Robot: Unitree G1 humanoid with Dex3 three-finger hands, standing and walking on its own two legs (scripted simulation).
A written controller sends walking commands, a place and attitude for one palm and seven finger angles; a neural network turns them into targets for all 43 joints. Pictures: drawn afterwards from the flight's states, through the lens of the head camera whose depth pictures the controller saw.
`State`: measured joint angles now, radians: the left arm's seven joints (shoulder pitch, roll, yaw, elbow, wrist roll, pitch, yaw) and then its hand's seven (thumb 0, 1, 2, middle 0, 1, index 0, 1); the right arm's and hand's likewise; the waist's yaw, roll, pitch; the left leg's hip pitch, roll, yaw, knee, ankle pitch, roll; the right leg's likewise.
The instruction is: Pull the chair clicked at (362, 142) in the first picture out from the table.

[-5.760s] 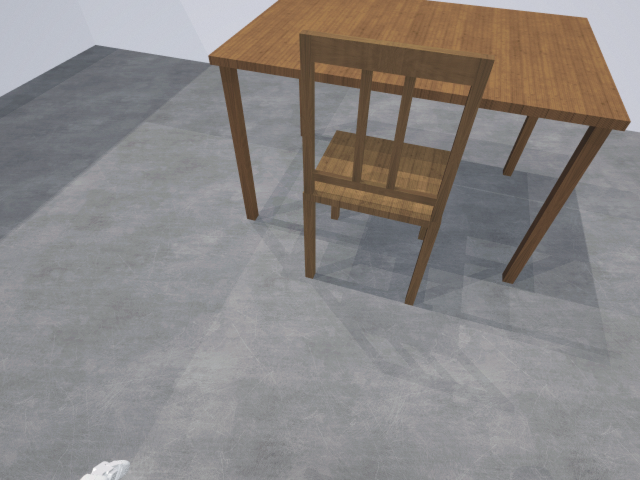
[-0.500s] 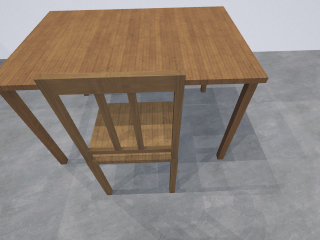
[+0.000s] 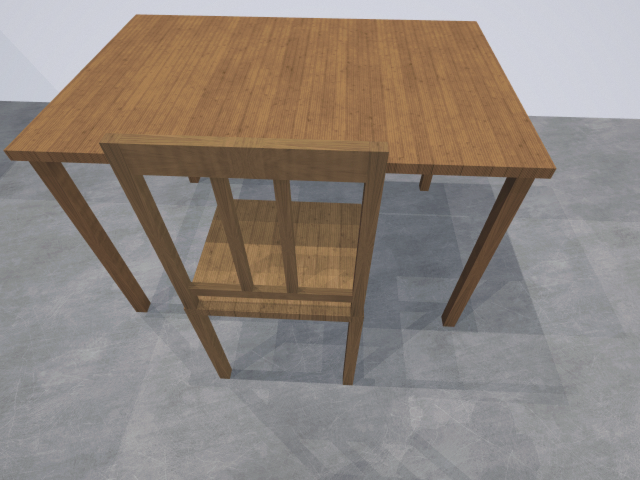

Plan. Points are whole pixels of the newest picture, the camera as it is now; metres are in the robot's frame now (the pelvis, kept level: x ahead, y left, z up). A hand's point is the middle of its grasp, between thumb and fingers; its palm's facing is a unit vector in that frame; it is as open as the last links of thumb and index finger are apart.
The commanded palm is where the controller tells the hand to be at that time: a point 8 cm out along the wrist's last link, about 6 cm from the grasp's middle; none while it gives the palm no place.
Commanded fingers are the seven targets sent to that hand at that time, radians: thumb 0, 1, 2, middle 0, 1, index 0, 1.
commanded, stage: look again from close up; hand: left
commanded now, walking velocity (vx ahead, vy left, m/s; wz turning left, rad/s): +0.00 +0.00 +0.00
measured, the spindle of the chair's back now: (235, 239) +0.53 +0.21 -0.09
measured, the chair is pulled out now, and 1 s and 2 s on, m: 0.00 0.00 0.00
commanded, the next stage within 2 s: shuffle to correct the standing spot in 1.38 s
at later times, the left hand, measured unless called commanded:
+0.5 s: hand out of the picture -0.04 +0.22 -0.18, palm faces +0.01 -0.98 -0.20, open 7.4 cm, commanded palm none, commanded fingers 0.00 0.90 0.90 -0.20 -0.30 -0.20 -0.30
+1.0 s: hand out of the picture -0.01 +0.19 -0.18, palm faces +0.01 -0.99 -0.17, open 7.4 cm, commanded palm none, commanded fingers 0.00 0.90 0.90 -0.20 -0.30 -0.20 -0.30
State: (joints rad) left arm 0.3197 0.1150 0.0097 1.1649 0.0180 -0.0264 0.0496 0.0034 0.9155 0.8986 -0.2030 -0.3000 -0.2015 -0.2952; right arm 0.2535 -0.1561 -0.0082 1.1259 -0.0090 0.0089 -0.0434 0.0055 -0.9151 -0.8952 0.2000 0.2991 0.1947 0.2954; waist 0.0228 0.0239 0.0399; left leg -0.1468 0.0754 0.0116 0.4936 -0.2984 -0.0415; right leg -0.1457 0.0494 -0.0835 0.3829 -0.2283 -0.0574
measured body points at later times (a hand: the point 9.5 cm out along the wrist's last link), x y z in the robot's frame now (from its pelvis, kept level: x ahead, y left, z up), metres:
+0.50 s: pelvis -0.02 +0.05 +0.00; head -0.01 +0.04 +0.45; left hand -0.04 +0.27 -0.16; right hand -0.05 -0.15 -0.17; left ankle -0.03 +0.13 -0.74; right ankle -0.01 -0.07 -0.74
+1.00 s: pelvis +0.01 +0.04 +0.00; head +0.02 +0.03 +0.45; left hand -0.01 +0.24 -0.16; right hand +0.00 -0.18 -0.17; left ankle -0.03 +0.13 -0.74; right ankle -0.01 -0.07 -0.74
